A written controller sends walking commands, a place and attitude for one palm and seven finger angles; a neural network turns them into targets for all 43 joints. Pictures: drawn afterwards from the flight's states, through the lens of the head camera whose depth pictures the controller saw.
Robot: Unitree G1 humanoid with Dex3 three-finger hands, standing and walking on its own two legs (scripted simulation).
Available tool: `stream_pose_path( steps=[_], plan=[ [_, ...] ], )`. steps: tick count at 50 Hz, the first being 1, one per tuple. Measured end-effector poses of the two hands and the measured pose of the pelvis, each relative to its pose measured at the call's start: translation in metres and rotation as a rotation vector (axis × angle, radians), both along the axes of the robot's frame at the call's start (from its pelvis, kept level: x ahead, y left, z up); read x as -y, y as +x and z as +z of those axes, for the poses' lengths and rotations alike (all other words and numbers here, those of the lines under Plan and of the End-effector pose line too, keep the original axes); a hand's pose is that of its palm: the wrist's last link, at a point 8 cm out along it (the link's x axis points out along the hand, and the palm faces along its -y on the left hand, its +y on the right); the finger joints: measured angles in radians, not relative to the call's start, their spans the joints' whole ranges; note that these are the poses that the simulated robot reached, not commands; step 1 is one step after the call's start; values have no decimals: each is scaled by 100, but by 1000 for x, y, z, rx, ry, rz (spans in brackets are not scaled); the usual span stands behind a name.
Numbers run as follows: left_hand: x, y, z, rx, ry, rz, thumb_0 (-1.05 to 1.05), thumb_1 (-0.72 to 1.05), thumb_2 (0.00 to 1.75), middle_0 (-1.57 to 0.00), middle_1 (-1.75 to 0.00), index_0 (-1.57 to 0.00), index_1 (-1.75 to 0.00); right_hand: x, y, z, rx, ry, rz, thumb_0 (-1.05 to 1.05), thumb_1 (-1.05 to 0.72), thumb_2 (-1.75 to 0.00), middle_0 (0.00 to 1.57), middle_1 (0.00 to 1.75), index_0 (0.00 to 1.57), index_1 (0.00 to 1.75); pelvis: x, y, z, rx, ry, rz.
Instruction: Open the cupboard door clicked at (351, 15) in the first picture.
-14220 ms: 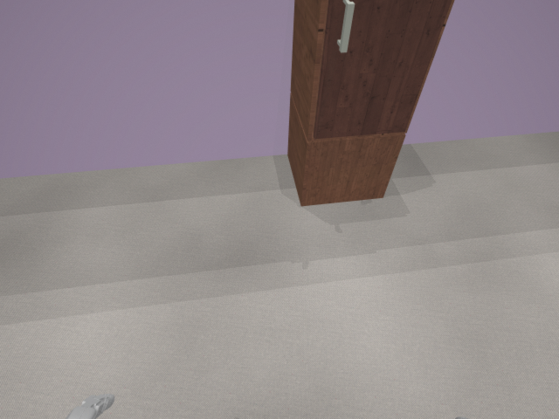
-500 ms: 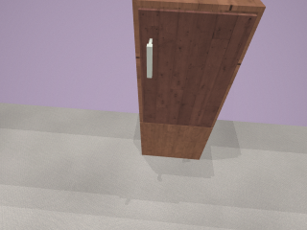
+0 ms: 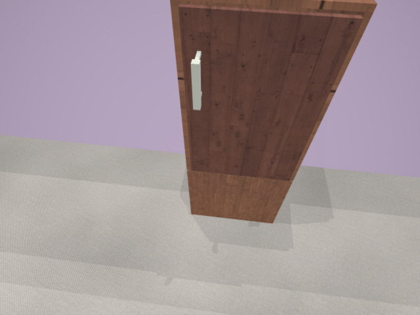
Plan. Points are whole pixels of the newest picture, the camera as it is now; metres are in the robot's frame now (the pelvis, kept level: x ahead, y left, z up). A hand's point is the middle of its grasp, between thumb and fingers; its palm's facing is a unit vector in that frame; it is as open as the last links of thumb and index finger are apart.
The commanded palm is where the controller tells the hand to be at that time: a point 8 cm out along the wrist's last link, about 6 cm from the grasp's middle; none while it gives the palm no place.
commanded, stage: shuffle to correct the standing spot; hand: left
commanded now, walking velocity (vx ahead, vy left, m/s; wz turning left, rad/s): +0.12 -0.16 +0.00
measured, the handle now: (197, 81) +0.63 +0.07 +0.10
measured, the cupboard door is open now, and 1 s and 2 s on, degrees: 0 0 0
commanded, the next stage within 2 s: come to a stop and stand still in 0.48 s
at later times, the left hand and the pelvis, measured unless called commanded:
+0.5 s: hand out of the picture +0.14 +0.15 -0.16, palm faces -0.01 -0.99 -0.16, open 7.4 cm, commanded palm none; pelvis +0.08 -0.03 +0.02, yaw -3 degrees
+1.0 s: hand out of the picture +0.15 +0.08 -0.16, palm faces +0.02 -0.97 -0.23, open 7.3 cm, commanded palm none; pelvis +0.09 -0.11 +0.01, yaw -2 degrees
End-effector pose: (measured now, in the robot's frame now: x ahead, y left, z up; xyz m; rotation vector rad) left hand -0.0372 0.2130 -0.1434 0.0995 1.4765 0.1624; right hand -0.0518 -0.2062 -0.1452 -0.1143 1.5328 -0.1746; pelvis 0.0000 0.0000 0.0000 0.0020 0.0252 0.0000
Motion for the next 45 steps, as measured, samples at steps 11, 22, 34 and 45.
stream_pose_path(
  steps=[11,22,34,45],
  plan=[
    [16,-7,-10,-150,-72,9,0,91,90,-20,-30,-19,-30,32,157,18,308,-112,57,1,-93,-89,20,30,20,30,1,43,-4,18,-15,-44],
    [3,143,2,149,-19,-64,0,91,90,-20,-30,-19,-30,51,156,34,254,-119,49,0,-94,-89,21,30,20,30,22,70,12,10,-36,-57],
    [68,223,15,232,73,-183,0,91,90,-20,-30,-19,-30,138,140,-1,143,-78,-62,0,-91,-89,21,30,20,30,94,97,-2,-2,-11,-71],
    [100,209,21,237,69,-113,0,92,90,-20,-30,-20,-30,148,179,12,190,-41,-5,0,-91,-89,20,30,20,30,115,100,10,26,18,-49]
  ],
)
